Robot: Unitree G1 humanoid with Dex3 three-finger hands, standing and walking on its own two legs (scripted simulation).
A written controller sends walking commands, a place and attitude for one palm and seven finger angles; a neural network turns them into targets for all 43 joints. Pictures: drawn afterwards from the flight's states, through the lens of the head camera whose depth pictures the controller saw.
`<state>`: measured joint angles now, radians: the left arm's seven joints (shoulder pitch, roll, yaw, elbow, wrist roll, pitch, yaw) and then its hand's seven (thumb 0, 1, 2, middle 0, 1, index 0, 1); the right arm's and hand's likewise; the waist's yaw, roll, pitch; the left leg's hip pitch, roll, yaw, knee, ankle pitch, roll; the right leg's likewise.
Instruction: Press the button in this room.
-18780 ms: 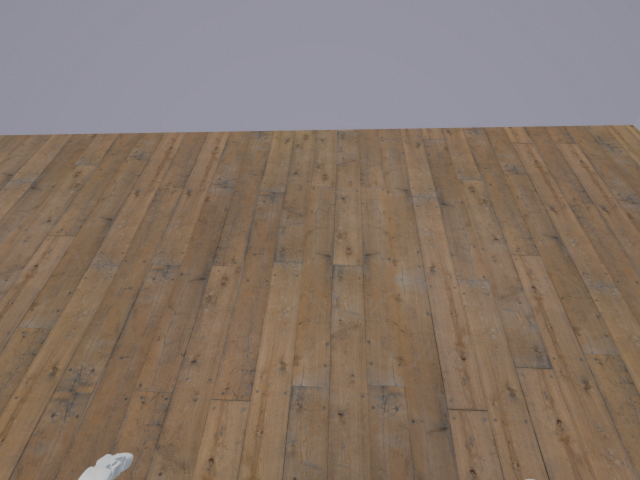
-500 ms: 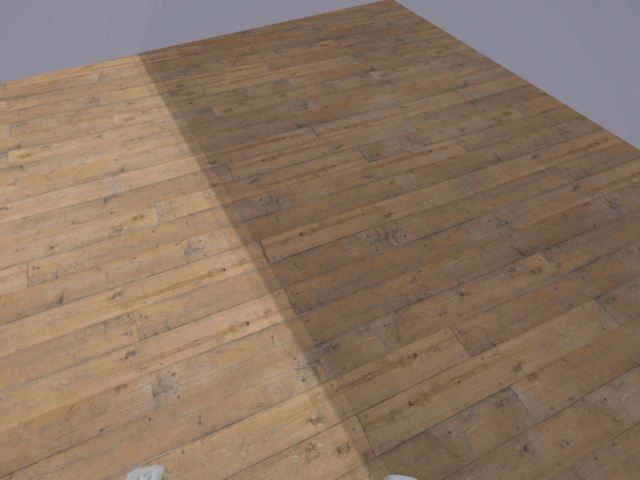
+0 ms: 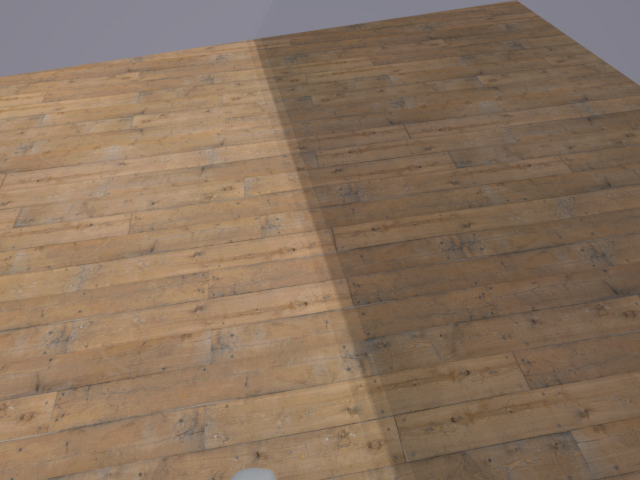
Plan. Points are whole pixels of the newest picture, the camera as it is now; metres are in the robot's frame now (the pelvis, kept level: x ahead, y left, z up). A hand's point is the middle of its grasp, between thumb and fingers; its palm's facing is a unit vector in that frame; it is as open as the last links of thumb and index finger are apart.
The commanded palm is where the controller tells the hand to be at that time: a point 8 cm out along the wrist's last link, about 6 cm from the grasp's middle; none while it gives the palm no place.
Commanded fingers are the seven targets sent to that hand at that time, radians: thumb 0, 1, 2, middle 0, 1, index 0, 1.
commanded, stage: turn or walk to find it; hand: left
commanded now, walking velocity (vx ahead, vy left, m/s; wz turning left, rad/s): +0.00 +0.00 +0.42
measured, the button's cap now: out of the picture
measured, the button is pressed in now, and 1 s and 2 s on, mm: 0 0 0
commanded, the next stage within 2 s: none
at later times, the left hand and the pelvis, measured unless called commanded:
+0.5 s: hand out of the picture +0.05 +0.24 -0.16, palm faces +0.20 -0.94 -0.27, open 7.4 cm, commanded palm none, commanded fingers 0.00 0.90 0.90 -0.20 -0.30 -0.20 -0.30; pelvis -0.02 +0.02 +0.00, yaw +10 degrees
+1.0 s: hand out of the picture -0.10 +0.20 -0.18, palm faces +0.45 -0.86 -0.24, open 7.4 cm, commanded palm none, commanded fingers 0.00 0.90 0.90 -0.20 -0.30 -0.20 -0.30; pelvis -0.05 +0.01 -0.01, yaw +25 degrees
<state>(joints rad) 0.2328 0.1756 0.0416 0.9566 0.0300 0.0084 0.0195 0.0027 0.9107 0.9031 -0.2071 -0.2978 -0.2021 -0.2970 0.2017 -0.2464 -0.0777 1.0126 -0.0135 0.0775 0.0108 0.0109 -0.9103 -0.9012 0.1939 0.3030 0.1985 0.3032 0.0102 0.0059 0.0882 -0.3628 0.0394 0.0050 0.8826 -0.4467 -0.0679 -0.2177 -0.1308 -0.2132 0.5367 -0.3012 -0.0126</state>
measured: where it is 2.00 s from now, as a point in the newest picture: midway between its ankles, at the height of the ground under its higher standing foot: outside the picture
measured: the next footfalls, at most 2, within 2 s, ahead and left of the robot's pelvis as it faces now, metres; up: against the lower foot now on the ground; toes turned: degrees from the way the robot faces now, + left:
left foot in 0.10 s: +0.02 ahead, +0.15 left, +0.00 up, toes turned +7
right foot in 0.54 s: +0.05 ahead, -0.10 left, +0.00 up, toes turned +8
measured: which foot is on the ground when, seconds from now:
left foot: up 0.00-0.08, down 0.10-0.56, up 0.58-1.00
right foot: down 0.00-0.10, up 0.12-0.52, down 0.54-1.00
